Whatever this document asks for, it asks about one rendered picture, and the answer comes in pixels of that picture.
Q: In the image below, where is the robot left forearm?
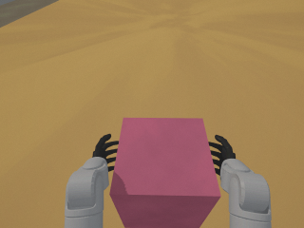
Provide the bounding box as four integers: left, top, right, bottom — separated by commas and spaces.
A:
64, 157, 109, 228

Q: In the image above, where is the robot right forearm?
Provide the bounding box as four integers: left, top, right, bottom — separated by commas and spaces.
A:
219, 159, 272, 228

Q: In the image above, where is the right robot hand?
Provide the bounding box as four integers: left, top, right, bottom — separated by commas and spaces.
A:
208, 135, 236, 175

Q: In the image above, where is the carton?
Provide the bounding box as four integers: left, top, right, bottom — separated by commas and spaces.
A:
109, 118, 221, 228

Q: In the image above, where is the left robot hand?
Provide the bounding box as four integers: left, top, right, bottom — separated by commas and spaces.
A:
92, 134, 119, 172

